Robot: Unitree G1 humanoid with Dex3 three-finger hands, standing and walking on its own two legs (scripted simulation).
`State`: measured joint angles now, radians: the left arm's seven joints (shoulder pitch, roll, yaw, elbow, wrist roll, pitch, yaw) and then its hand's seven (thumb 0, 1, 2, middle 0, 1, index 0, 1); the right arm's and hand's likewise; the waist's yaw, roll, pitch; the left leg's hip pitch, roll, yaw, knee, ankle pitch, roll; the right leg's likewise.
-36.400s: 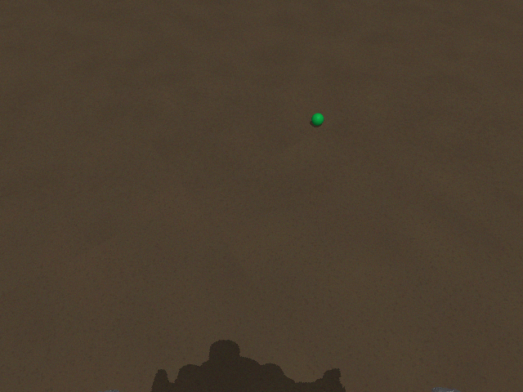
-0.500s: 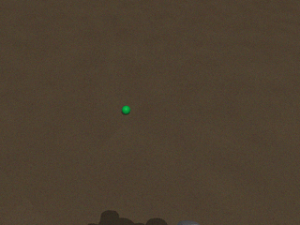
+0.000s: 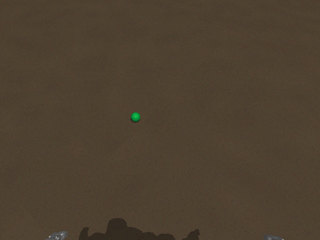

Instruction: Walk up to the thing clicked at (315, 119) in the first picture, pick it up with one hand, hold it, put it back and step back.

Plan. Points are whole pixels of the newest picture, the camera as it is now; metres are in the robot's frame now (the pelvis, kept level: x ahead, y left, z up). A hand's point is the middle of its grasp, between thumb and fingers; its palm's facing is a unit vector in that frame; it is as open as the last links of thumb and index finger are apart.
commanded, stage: step back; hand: left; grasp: from above
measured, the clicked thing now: (135, 117) +1.05 +0.21 -0.73
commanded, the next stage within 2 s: stand in 0.20 s
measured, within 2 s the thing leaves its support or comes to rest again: neither
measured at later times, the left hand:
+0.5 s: hand out of the picture +0.10 +0.24 -0.14, palm faces -0.01 -0.94 -0.33, open 7.4 cm
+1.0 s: hand out of the picture +0.05 +0.23 -0.14, palm faces -0.02 -0.94 -0.35, open 7.4 cm
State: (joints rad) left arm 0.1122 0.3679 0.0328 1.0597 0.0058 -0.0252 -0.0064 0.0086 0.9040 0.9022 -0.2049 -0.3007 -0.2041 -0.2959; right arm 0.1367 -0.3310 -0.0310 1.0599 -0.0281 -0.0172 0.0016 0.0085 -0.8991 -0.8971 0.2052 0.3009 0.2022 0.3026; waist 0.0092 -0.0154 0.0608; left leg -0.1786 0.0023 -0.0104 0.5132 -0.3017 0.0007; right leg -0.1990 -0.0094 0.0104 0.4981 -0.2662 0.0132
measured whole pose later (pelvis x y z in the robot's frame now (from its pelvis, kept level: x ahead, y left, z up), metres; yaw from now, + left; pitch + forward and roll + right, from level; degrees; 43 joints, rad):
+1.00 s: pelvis -0.02 -0.02 +0.01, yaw +0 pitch -3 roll +0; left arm 0.12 0.35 0.00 1.15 0.01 -0.02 -0.01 0.01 0.90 0.90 -0.20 -0.30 -0.20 -0.30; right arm 0.14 -0.36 0.00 1.15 -0.02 -0.01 0.01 0.01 -0.90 -0.90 0.20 0.30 0.20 0.30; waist 0.00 0.01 0.05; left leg -0.10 0.03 -0.02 0.31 -0.16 -0.03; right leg -0.14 0.01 0.00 0.33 -0.15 -0.01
